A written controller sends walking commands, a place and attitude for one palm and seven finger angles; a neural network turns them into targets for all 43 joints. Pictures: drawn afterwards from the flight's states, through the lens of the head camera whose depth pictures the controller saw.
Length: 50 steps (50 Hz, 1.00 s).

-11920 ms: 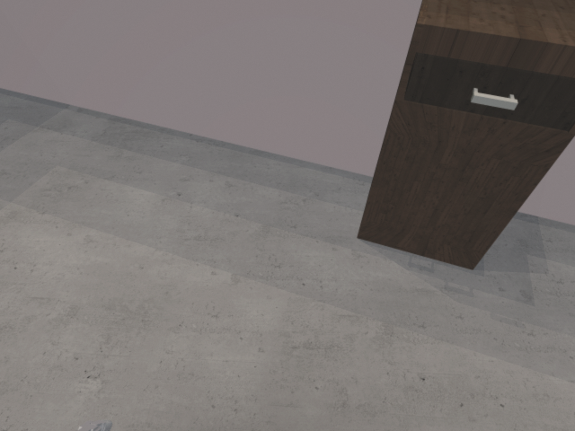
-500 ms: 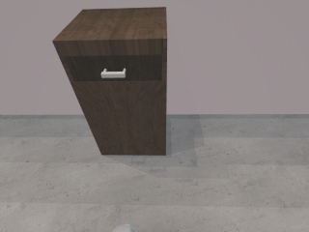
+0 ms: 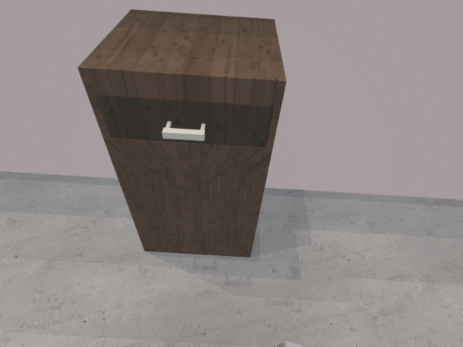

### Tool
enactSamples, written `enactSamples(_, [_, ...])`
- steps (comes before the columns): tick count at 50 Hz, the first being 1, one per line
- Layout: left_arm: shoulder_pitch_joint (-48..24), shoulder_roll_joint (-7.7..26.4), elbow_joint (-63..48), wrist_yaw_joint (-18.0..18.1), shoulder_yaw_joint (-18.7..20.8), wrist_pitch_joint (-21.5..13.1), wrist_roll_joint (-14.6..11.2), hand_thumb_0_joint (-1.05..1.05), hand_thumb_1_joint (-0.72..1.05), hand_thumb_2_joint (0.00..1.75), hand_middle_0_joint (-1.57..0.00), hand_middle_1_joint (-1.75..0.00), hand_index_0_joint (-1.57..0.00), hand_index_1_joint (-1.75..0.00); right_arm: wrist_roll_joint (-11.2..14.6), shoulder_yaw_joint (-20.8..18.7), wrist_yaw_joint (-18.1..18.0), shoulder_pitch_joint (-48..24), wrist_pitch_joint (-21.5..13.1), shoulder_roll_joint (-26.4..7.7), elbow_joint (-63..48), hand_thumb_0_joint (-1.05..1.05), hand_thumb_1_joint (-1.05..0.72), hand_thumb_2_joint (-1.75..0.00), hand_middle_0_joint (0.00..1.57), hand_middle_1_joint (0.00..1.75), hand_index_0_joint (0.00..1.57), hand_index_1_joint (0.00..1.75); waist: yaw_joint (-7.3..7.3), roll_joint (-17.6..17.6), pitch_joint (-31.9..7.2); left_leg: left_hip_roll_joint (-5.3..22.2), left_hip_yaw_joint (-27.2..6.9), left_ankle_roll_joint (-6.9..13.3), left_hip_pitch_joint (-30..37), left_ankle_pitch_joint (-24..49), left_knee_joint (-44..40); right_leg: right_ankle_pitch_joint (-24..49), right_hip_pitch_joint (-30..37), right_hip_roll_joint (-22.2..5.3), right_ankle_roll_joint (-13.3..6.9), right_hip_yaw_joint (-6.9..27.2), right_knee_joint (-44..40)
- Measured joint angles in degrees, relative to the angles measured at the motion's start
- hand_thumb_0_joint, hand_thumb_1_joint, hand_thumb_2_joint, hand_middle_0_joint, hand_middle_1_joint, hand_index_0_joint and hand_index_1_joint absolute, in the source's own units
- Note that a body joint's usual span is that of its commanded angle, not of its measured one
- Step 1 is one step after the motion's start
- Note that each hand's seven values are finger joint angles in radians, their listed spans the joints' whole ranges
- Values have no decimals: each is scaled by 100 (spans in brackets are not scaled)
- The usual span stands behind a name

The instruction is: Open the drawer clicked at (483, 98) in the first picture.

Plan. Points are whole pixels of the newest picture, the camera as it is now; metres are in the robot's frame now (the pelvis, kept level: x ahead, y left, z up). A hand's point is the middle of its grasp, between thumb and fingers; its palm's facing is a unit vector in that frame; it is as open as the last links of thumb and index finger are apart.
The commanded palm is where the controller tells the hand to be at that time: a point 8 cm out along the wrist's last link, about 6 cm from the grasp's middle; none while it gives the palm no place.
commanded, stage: take the last steps up to it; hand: left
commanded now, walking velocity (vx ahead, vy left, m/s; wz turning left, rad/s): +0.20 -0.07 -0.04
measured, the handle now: (184, 129) +0.64 +0.18 +0.00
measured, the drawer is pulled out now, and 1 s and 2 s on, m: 0.00 0.00 0.00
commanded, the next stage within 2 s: come to a stop and stand still in 0.16 s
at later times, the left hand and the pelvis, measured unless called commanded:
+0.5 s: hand (185, 318) +0.22 +0.11 -0.16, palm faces +0.02 -0.97 -0.24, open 7.2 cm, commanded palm none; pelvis +0.12 -0.07 +0.00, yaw +0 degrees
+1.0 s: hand out of the picture +0.13 +0.21 -0.18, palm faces +0.02 -0.97 -0.25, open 7.4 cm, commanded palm none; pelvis +0.11 +0.01 -0.01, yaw -2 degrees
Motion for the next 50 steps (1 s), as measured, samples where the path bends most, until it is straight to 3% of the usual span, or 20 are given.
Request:
enactSamples(4, [-450,88,-277,-27,31,40,-8,0,91,90,-19,-30,-20,-29,-20,32,34,349,66,31,152,-1,-93,-90,20,30,20,30,-89,23,-31,-47,9,-58,372,-43,-316,338,-125,-62,101,38,-766])
enactSamples(10, [-855,95,-415,-46,-11,79,-33,0,91,90,-19,-30,-20,-29,-78,40,64,772,172,120,356,0,-91,-90,20,30,20,30,-357,162,132,101,30,-279,695,-405,-238,228,349,40,75,-64,-2146])
enactSamples(13, [-907,56,-424,-69,-53,3,-33,0,91,90,-19,-30,-20,-29,-85,45,64,983,231,140,466,0,-91,-90,20,30,20,30,-453,243,206,264,38,-463,706,-787,156,295,864,205,-15,-221,-2899])
enactSamples(14, [-913,36,-411,-69,-74,-71,-28,0,91,90,-19,-30,-20,-29,-62,51,69,1050,243,139,514,0,-91,-90,20,30,20,30,-451,282,231,350,17,-506,625,-980,471,568,1005,270,-169,-274,-3093])
enactSamples(16, [-945,-83,-349,-39,-131,-211,-52,0,91,90,-19,-30,-20,-29,-1,75,66,1025,326,94,606,0,-91,-90,20,30,20,30,-469,444,361,484,-269,-452,198,-1395,1561,415,1033,396,-394,-399,-2882])
enactSamples(18, [-913,-204,-284,8,-212,-232,-82,0,91,89,-19,-30,-20,-29,38,91,26,933,437,57,652,0,-91,-90,20,30,20,30,-433,493,400,401,-572,-455,-259,-1759,2452,245,1151,447,-472,-449,-2941])
enactSamples(20, [-883,-305,-231,97,-216,-165,-112,-1,91,89,-19,-30,-20,-29,69,87,-15,805,511,37,635,0,-91,-90,20,30,20,30,-386,490,396,333,-708,-477,-595,-1741,2768,276,1274,464,-466,-469,-3148])
enactSamples(30, [-845,-140,-297,202,-99,114,-17,-1,92,89,-20,-30,-21,-30,37,-32,42,-126,708,-110,85,0,-91,-90,19,30,20,30,-84,339,403,110,-854,-611,-1262,-1380,2741,474,1234,367,-438,-444,-3441])
enactSamples(34, [-709,-9,-292,188,-52,173,11,-1,91,89,-20,-30,-21,-30,43,-29,64,-385,636,-168,-128,0,-91,-90,19,30,20,30,13,221,356,97,-834,-578,-943,-1191,1976,529,1138,310,-340,-419,-3400])
enactSamples(37, [-388,110,-498,221,-193,212,-18,0,91,89,-20,-30,-21,-30,-48,37,128,-277,584,-298,-629,0,-91,-90,19,30,20,30,-92,249,200,71,-929,-429,-536,-841,1020,394,939,257,-197,-485,-3045])
enactSamples(39, [-198,178,-576,227,-195,274,-61,0,91,89,-20,-30,-21,-30,-108,46,100,-168,553,-321,-841,0,-91,-90,19,30,20,30,-91,160,94,-36,-871,-261,-538,-696,1143,264,911,145,-108,-415,-2826])
enactSamples(42, [144,245,-674,185,-230,372,-13,0,91,89,-20,-30,-21,-29,-122,118,84,16,571,-349,-1083,0,-90,-90,19,30,20,30,-52,127,-135,-100,-716,-97,-424,-835,1217,-89,935,195,-119,-137,-2656])
enactSamples(46, [433,304,-744,129,-263,367,11,0,91,89,-20,-30,-20,-29,-88,186,53,177,522,-312,-1214,0,-90,-90,19,30,20,30,-24,68,-280,-241,-535,13,-336,-854,1149,-105,1065,306,-127,87,-2568])
enactSamples(50, [488,194,-738,116,-314,286,-18,0,91,89,-19,-30,-20,-29,-37,220,40,261,490,-319,-1084,0,-90,-90,20,30,20,30,-8,283,-215,-222,-531,67,-265,-832,1106,70,1221,350,19,116,-2798])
